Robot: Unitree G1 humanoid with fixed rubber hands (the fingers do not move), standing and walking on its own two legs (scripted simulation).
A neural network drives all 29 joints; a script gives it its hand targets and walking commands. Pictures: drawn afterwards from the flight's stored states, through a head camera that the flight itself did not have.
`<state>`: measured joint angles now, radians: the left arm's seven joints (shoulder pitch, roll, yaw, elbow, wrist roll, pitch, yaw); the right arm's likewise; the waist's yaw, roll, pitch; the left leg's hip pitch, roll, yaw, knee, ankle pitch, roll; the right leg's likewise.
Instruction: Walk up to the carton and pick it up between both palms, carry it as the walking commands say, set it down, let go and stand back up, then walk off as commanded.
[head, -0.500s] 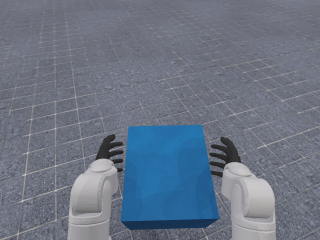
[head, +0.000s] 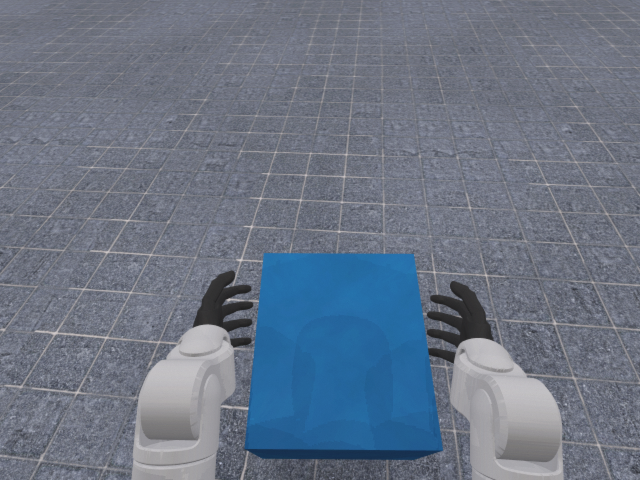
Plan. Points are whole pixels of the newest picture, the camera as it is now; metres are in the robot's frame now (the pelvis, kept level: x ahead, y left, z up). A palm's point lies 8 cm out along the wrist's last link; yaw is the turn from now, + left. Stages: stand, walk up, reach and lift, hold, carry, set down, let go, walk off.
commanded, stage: carry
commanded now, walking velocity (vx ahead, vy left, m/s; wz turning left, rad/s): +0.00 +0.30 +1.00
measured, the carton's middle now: (338, 356) +0.30 -0.01 -0.01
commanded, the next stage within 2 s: none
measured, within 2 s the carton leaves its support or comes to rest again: neither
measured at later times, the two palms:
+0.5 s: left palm out of the picture +0.13 +0.42 +0.09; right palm (169, 363) +0.25 +0.17 +0.09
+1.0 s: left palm out of the picture -0.13 +0.64 +0.08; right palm out of the picture +0.09 +0.48 +0.09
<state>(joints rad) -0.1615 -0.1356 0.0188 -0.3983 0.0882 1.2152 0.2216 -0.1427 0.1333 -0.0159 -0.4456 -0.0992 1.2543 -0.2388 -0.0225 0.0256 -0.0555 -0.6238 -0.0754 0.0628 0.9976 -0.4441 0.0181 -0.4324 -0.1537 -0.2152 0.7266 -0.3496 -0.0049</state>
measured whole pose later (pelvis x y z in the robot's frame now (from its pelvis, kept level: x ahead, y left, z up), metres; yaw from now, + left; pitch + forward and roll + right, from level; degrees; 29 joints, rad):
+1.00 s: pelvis -0.18 +0.33 -0.01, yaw +53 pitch +4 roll +1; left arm -0.18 -0.14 0.07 -0.42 0.10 1.24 0.24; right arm -0.23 0.15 0.00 -0.35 -0.09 1.25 -0.23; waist -0.02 -0.06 -0.02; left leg -0.55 0.00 0.03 0.67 -0.21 0.01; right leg -0.54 -0.25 -0.11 1.13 -0.65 0.15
